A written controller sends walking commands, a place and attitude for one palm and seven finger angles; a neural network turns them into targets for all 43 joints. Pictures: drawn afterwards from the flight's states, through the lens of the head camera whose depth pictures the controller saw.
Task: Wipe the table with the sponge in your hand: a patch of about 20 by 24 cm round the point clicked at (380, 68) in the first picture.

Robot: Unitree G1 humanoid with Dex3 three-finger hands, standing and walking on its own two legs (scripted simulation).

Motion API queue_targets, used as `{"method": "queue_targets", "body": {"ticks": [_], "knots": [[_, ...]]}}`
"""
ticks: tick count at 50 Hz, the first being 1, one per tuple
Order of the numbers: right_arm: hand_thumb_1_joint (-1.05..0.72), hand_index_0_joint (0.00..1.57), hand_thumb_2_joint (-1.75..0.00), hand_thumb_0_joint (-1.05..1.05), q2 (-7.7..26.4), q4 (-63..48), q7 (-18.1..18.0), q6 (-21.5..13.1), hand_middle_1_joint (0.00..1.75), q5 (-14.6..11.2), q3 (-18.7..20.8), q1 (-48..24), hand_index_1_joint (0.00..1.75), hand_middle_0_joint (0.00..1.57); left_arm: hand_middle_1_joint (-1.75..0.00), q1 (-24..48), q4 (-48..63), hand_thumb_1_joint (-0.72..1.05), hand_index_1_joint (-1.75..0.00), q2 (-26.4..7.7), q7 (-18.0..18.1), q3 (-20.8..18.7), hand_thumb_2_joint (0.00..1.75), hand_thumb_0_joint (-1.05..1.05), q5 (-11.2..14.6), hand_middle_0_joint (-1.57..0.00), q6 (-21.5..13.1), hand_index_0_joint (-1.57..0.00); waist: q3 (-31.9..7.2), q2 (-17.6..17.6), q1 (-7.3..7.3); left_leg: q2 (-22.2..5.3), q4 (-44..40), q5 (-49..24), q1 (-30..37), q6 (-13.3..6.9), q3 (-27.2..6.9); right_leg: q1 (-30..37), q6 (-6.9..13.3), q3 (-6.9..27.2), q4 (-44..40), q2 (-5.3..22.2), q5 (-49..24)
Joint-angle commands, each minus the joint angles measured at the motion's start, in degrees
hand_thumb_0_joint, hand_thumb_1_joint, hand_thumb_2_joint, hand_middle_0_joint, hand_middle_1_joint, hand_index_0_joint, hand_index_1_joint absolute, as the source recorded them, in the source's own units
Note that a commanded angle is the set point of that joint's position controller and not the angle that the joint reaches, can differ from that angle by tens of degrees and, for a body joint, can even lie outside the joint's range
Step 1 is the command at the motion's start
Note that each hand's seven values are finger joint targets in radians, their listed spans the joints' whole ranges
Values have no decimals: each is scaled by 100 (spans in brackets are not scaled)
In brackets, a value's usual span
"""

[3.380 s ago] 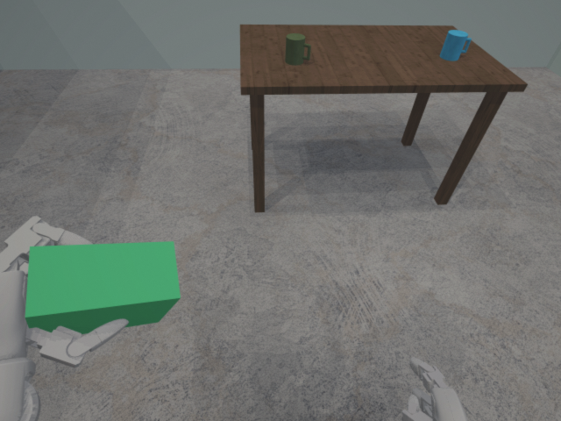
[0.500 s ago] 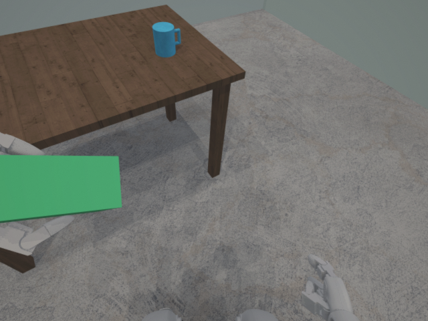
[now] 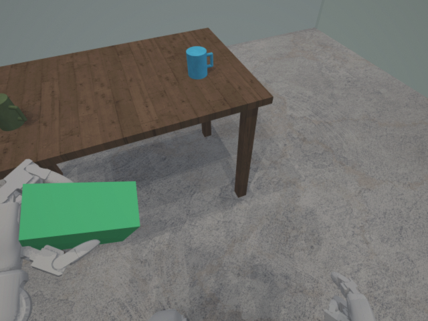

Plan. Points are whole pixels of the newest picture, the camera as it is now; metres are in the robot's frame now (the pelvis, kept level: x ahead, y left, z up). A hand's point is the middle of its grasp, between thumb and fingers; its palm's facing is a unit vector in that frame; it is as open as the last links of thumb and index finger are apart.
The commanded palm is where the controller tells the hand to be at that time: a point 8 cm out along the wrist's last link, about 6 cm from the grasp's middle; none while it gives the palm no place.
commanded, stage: take the last steps up to it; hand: left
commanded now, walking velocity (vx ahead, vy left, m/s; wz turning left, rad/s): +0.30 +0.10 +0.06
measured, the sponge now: (98, 216) +0.24 +0.18 +0.14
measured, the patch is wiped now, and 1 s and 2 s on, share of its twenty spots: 0.00 0.00 0.00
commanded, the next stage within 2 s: come to a stop and stand still in 1.64 s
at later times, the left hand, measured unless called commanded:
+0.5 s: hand (57, 180) +0.28 +0.24 +0.17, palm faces +0.40 -0.80 -0.45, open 10.7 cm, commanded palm +0.23 +0.28 +0.17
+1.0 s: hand (70, 128) +0.39 +0.27 +0.17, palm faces +0.43 -0.81 -0.40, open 10.7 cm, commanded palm +0.33 +0.31 +0.17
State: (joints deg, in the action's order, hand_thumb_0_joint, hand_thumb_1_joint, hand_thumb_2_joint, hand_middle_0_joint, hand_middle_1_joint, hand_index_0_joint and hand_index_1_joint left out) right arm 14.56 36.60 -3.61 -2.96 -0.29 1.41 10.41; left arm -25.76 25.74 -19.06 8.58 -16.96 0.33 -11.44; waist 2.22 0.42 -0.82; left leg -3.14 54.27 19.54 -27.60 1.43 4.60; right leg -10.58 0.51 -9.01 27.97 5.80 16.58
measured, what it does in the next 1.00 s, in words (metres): walks ahead: left foot, then right foot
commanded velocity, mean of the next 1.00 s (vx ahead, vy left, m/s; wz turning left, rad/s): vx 0.30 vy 0.08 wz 0.02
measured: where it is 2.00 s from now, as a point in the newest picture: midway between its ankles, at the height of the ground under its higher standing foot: (222, 298)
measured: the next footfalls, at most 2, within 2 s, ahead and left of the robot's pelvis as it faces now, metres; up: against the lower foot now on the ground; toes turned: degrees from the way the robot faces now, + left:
left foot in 0.14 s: +0.09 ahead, +0.13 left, +0.00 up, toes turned +9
right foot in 0.52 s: +0.15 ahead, -0.10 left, +0.00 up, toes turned -10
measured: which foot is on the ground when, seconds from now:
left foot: up 0.00-0.12, down 0.14-0.54, up 0.56-0.90, down 0.92-1.00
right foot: down 0.00-0.16, up 0.18-0.50, down 0.52-0.94, up 0.96-1.00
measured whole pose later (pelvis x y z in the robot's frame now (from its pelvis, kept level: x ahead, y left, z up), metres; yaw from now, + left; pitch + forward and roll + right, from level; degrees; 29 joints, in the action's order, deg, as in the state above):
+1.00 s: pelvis +0.17 +0.03 -0.02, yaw -1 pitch -1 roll +1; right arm 11.5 33.7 -3.9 -4.2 -0.6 2.5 11.2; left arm -24.4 29.4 -22.9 10.3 -21.8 0.9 -13.5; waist 3.3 2.9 0.1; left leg -3.1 33.5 13.9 -17.8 -1.2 9.2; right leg -18.5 -0.3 -3.6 55.5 4.4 30.5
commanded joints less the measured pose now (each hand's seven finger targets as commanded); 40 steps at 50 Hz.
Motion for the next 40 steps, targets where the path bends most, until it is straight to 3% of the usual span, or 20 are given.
{"method": "queue_targets", "body": {"ticks": [1,5,6,7,8,9,11,15,21,24,25,26,27,28,29,31,33,35,37,40], "knots": [[-90,20,-90,0,172,-1157,6,-283,30,8,180,-439,30,20,-160,-68,1677,10,-160,-1354,262,-1325,130,0,130,-120,-484,-120,-937,994,294,-25,-1554,44,15,-111,349,1325,741,1015,-708,1348,-2747],[-90,20,-90,0,229,-1218,-46,-269,30,20,250,-146,30,20,-160,21,1815,10,-160,-1177,326,-1239,130,0,175,-120,-441,-120,-1150,436,113,189,-2938,-767,1451,-133,669,758,447,800,40,916,-1795],[-90,20,-90,0,352,-1236,-86,-285,30,-11,313,-55,30,20,-160,67,1811,10,-160,-1033,314,-1088,130,0,192,-120,-460,-120,-1258,-227,14,-77,-3175,-980,2314,-265,278,129,249,602,917,654,-1356],[-90,20,-90,0,476,-1250,-83,-287,30,-19,331,-120,30,20,-160,196,1907,10,-160,-1004,330,-1038,130,0,180,-120,-514,-120,-1280,-1449,0,-1118,-3404,-1388,3041,-748,-1178,-1092,-71,183,2116,-6,179],[-90,20,-90,0,447,-1291,-55,-316,30,-37,298,-131,30,20,-160,275,1864,10,-160,-1075,328,-995,130,0,142,-120,-585,-120,-1153,-2000,51,-2057,-3575,-2346,3320,-1399,-2560,-2152,-154,295,3206,-347,2049],[-90,20,-90,0,423,-1174,-6,-367,30,-25,231,-181,30,20,-160,443,1451,10,-160,-1294,257,-1043,130,0,50,-120,-593,-120,-894,-1523,27,-2184,-3850,-1289,2611,-1510,-2699,-2340,-74,688,3915,-234,1970],[-90,20,-90,0,367,-985,-8,-455,30,-37,233,-252,30,20,-160,891,1666,10,-160,-1301,185,-1006,130,0,28,-120,-568,-120,-513,-1214,33,-1939,-3874,-835,2220,-1491,-2179,-2603,-167,772,3935,77,1304],[-90,20,-90,0,365,-904,20,-584,30,-53,197,-177,30,20,-160,546,1767,10,-160,-902,95,-667,130,0,39,-120,-496,-120,-401,-1318,101,-1267,-4006,-662,1557,-1125,-791,-1976,-258,361,3156,15,459],[-90,20,-90,0,316,-849,-61,-632,30,41,94,-243,30,20,-160,506,1414,10,-160,-1078,102,-925,130,0,41,-120,-430,-120,-416,-1195,102,-1312,-4039,-117,1285,-972,-537,-954,-331,-107,1360,-246,466],[-90,20,-90,0,282,-804,-99,-545,30,39,77,-289,30,20,-160,545,1052,10,-160,-1071,123,-950,130,0,48,-120,-356,-120,-609,-876,155,-1147,-3165,136,1196,-763,-387,-58,-271,-231,109,-385,197],[-90,20,-90,0,259,-785,-102,-504,30,34,83,-277,30,20,-160,622,1019,10,-160,-1051,123,-905,130,0,16,-120,-345,-120,-695,-511,142,-925,-2487,222,937,-642,-191,386,-157,60,-301,-216,104],[-90,20,-90,0,145,-819,-77,-455,30,19,82,-239,30,20,-160,691,997,10,-160,-1104,122,-896,130,0,-31,-120,-322,-120,-842,509,132,-475,-1117,442,311,-481,193,770,253,1371,-793,600,505],[-90,20,-90,0,72,-929,-65,-452,30,1,40,-456,30,20,-160,741,1025,10,-160,-1332,139,-1007,130,0,11,-120,-290,-120,-686,1768,199,162,369,1220,-957,-209,281,1244,880,3538,-1348,1777,39],[-90,20,-90,0,221,-897,-47,-474,30,61,41,-582,30,20,-160,900,1119,10,-160,-1459,166,-1131,130,0,72,-120,-323,-120,-536,1355,232,40,1329,1188,-1399,-97,-319,1197,1171,3863,-1488,2273,-424],[-90,20,-90,0,277,-756,12,-493,30,39,144,-356,30,20,-160,1023,1082,10,-160,-1241,102,-958,130,0,98,-120,-377,-120,-628,1075,88,-117,1683,698,-1255,-48,-662,950,1061,3510,-1448,2047,-45],[-90,20,-90,0,216,-748,35,-364,30,19,72,-480,30,20,-160,690,1148,10,-160,-1331,68,-1125,130,0,99,-120,-419,-120,-594,559,130,-243,1710,291,-1282,29,-621,894,958,2530,-1174,1659,-874],[-90,20,-90,0,241,-772,21,-299,30,24,67,-544,30,20,-160,392,1324,10,-160,-1297,79,-1122,130,0,74,-120,-535,-120,-502,442,109,-296,1295,49,-1150,53,-439,732,839,1631,-1098,1489,-1946],[-90,20,-90,0,236,-841,42,-275,30,38,81,-483,30,20,-160,374,1584,10,-160,-1271,98,-1115,130,0,75,-120,-582,-120,-555,459,73,-339,308,-123,-646,20,-232,530,776,1128,-1033,1361,-2258],[-90,20,-90,0,161,-967,29,-290,30,50,87,-504,30,20,-160,80,1755,10,-160,-1375,163,-1268,130,0,90,-120,-607,-120,-772,610,180,-248,-706,-211,-222,-28,123,728,758,897,-897,1226,-2365],[-90,20,-90,0,165,-1119,27,-342,30,50,169,-380,30,20,-160,-137,1915,10,-160,-1300,253,-1304,130,0,134,-120,-515,-120,-913,673,299,-41,-1541,-204,105,-73,462,1016,811,1074,-717,1255,-2534]]}}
